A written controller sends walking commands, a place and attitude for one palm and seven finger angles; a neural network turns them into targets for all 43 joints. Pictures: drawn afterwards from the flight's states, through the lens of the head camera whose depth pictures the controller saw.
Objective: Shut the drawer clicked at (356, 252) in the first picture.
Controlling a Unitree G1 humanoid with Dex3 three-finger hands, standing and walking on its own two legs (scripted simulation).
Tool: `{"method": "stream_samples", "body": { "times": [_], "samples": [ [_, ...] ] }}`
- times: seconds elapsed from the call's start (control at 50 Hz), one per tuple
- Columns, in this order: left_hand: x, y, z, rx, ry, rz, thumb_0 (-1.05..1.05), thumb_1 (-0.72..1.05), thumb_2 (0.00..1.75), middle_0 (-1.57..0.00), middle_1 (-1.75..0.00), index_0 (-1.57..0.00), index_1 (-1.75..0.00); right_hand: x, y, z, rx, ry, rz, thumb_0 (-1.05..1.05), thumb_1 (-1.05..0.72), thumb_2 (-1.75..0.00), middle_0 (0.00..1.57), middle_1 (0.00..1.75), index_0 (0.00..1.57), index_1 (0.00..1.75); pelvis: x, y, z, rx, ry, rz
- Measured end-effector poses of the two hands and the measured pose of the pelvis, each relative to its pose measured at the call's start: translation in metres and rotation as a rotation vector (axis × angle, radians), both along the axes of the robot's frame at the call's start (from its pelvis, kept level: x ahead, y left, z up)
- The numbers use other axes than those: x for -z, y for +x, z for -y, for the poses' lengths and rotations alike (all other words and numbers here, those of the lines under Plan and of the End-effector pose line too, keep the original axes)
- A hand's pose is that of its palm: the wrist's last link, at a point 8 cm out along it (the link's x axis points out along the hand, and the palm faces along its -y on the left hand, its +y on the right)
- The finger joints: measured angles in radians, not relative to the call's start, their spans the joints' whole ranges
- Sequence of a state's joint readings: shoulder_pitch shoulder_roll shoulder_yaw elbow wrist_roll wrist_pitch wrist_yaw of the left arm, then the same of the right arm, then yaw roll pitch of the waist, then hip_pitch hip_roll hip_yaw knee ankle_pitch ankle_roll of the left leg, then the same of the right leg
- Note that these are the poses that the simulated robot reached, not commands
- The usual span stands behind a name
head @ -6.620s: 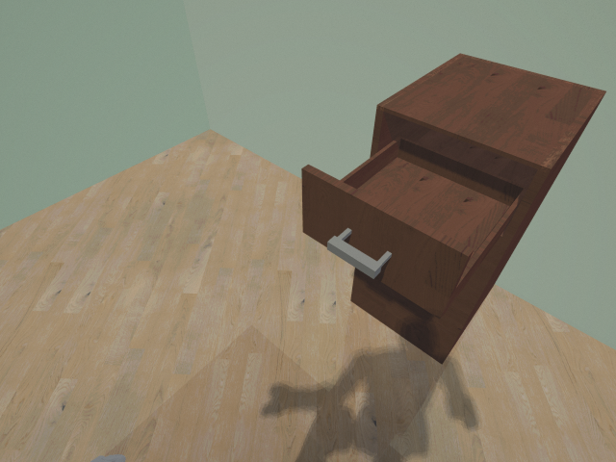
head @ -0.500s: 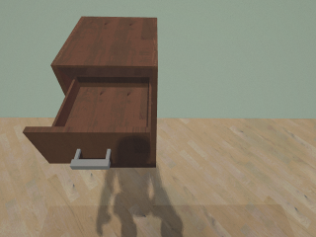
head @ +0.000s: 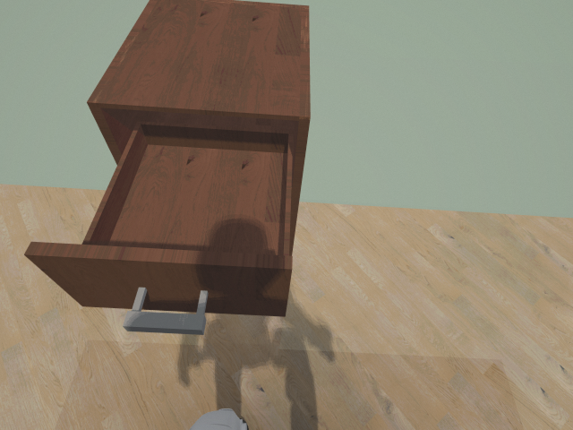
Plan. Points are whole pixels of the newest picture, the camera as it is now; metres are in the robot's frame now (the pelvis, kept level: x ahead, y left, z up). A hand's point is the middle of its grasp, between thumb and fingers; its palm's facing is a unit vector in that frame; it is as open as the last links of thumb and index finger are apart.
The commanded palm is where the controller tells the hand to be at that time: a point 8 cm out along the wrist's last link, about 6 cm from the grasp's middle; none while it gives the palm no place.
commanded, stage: come to a stop and stand still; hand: left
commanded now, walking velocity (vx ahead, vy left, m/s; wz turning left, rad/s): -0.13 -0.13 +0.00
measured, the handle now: (169, 309) +0.27 +0.19 -0.03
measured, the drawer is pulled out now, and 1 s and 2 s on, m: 0.30 0.30 0.29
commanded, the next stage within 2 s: look again from close up in 0.66 s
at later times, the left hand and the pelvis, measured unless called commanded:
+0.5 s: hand out of the picture +0.00 +0.16 -0.17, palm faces +0.07 -0.98 -0.21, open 7.4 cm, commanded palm none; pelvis -0.04 -0.03 +0.00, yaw +3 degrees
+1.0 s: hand out of the picture -0.03 +0.12 -0.16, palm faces +0.06 -0.99 -0.16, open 7.4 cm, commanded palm none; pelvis -0.01 -0.03 +0.01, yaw +2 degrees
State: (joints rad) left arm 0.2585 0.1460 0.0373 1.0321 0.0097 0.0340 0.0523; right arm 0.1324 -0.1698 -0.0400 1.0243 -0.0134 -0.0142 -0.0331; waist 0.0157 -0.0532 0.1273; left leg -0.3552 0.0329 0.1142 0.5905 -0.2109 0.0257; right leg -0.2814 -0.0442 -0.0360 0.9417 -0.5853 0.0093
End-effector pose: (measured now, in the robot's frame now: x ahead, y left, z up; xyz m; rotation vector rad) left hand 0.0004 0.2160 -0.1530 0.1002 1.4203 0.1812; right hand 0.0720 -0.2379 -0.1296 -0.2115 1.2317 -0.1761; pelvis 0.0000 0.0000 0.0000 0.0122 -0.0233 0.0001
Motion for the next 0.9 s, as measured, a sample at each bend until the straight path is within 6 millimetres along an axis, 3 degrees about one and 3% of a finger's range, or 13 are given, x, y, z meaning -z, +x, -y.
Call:
{"method": "stream_samples", "body": {
  "times": [0.12,0.22,0.38,0.5,0.64,0.78,0.9],
  "samples": [
    [-0.020,0.021,-0.015,0.040,0.082,0.089,0.00,0.91,0.90,-0.20,-0.30,-0.20,-0.30,0.006,0.003,-0.002,-0.003,0.060,0.038,0.00,-0.91,-0.90,0.20,0.30,0.20,0.30,-0.003,-0.019,0.011,0.017,-0.003,-0.018],
    [-0.028,0.016,-0.010,0.080,0.151,0.162,0.00,0.91,0.90,-0.19,-0.30,-0.20,-0.30,0.020,-0.011,0.013,0.007,0.110,0.074,0.00,-0.90,-0.90,0.20,0.30,0.20,0.30,0.006,-0.033,0.029,0.022,0.003,-0.003],
    [-0.031,-0.001,0.016,0.069,0.090,0.230,0.00,0.90,0.90,-0.20,-0.30,-0.20,-0.30,0.005,-0.053,0.032,-0.002,0.090,0.030,0.00,-0.91,-0.90,0.20,0.30,0.20,0.30,-0.004,-0.036,0.036,-0.041,-0.026,0.039],
    [-0.014,-0.011,0.012,0.033,0.044,0.201,0.00,0.90,0.90,-0.20,-0.30,-0.21,-0.30,-0.002,-0.087,0.036,-0.014,0.026,-0.035,0.00,-0.90,-0.90,0.20,0.30,0.20,0.30,0.000,-0.041,0.031,-0.052,-0.015,0.019],
    [-0.019,-0.029,0.012,0.047,0.046,0.115,0.00,0.90,0.90,-0.20,-0.30,-0.20,-0.30,0.005,-0.124,0.029,0.018,0.050,-0.141,0.00,-0.90,-0.90,0.20,0.30,0.20,0.30,-0.004,-0.042,0.029,-0.021,0.023,-0.012],
    [-0.024,-0.046,0.024,0.023,0.036,0.058,0.00,0.91,0.90,-0.20,-0.30,-0.20,-0.30,0.008,-0.115,0.011,0.016,0.104,-0.159,0.01,-0.91,-0.90,0.20,0.30,0.20,0.30,-0.010,-0.030,0.031,-0.033,-0.002,-0.013],
    [-0.020,-0.043,0.036,0.014,0.001,0.029,0.00,0.91,0.90,-0.20,-0.30,-0.20,-0.30,0.002,-0.098,0.005,0.007,0.098,-0.151,0.02,-0.92,-0.90,0.20,0.30,0.20,0.30,-0.013,-0.018,0.032,-0.030,-0.006,-0.017]
  ]
}}
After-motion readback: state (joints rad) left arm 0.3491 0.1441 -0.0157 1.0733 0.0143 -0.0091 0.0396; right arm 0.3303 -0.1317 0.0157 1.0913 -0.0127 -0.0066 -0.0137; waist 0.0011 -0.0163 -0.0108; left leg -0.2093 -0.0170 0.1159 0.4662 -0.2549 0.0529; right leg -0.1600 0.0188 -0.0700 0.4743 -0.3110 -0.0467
